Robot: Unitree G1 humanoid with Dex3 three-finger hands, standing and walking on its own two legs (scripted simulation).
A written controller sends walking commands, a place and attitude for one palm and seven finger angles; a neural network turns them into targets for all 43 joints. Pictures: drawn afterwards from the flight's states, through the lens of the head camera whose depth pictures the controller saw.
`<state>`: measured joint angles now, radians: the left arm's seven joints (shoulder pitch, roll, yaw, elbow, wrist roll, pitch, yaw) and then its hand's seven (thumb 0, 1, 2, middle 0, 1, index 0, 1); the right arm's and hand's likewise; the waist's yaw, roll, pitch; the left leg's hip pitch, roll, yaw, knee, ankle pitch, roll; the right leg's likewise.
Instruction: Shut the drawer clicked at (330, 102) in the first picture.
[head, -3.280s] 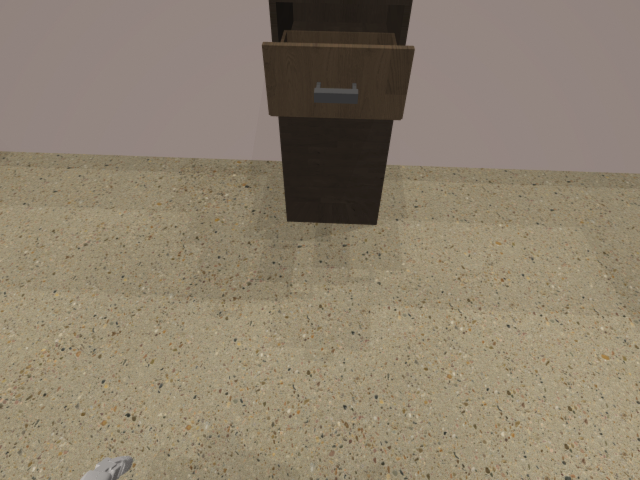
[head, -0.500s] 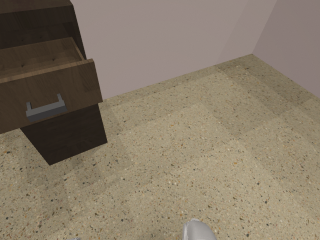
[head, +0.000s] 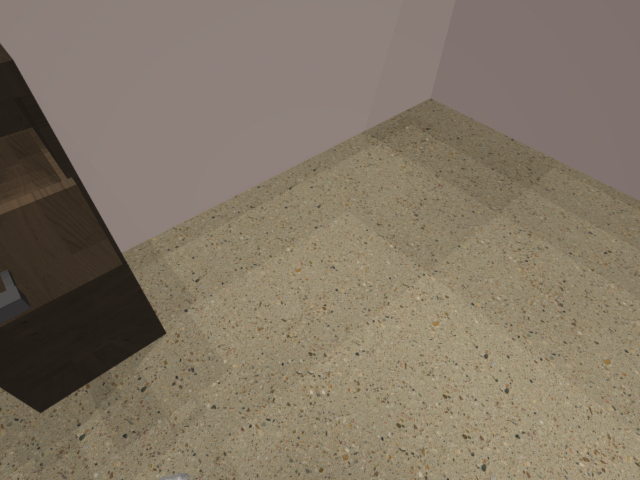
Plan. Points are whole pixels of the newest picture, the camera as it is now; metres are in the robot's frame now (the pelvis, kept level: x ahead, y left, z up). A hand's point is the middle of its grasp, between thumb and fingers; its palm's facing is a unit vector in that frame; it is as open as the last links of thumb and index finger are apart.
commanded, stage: turn to face it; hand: left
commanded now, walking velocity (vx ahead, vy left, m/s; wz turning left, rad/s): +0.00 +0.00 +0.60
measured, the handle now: out of the picture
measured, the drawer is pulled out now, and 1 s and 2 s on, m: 0.30 0.30 0.30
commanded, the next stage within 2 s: take the last steps up to it in 1.04 s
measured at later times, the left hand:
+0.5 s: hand out of the picture +0.01 +0.25 -0.16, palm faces +0.31 -0.92 -0.25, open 7.4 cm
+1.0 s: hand out of the picture -0.13 +0.16 -0.15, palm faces +0.58 -0.77 -0.25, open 7.4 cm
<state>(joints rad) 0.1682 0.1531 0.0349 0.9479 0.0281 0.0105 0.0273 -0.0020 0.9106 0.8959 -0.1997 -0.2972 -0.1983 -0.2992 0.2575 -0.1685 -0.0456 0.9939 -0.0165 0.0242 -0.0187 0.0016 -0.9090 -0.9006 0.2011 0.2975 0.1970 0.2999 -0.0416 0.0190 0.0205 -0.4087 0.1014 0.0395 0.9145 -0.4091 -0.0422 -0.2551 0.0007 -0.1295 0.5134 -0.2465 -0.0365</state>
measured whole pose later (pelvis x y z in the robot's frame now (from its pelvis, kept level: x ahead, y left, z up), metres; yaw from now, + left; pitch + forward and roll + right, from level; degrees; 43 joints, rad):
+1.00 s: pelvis -0.06 -0.02 +0.01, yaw +34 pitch -1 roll +1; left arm 0.28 0.18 0.03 0.91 0.03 0.01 0.02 0.00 0.90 0.90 -0.20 -0.30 -0.20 -0.30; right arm 0.17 -0.27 -0.09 0.95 -0.02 0.08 0.02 0.00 -0.91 -0.90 0.20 0.30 0.20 0.30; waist 0.03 0.00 0.07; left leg -0.38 0.03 0.02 0.88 -0.45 -0.06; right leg -0.20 -0.13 -0.16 0.52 -0.28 0.03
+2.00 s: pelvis +0.08 -0.02 +0.01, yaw +39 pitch -2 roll +0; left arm 0.25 0.15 0.05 1.05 0.01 -0.07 0.03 -0.03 0.96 0.90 -0.20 -0.30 -0.20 -0.30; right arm 0.35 -0.19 -0.08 1.11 -0.04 0.00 -0.01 0.01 -0.91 -0.90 0.20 0.30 0.20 0.30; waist -0.03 0.05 0.00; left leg -0.49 0.10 0.05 1.14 -0.26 0.00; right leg -0.14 0.01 -0.16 0.39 -0.21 -0.07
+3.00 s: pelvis +0.22 +0.06 +0.01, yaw +40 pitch -2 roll +2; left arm 0.19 0.14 0.02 1.01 0.02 0.01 0.04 0.00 0.91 0.90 -0.20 -0.30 -0.20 -0.30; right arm 0.24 -0.19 -0.07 1.07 -0.02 0.06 -0.02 0.00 -0.91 -0.90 0.20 0.30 0.20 0.30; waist -0.01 0.05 0.06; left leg -0.34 0.01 0.04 0.85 -0.46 -0.03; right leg -0.26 -0.04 -0.05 0.53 -0.25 -0.03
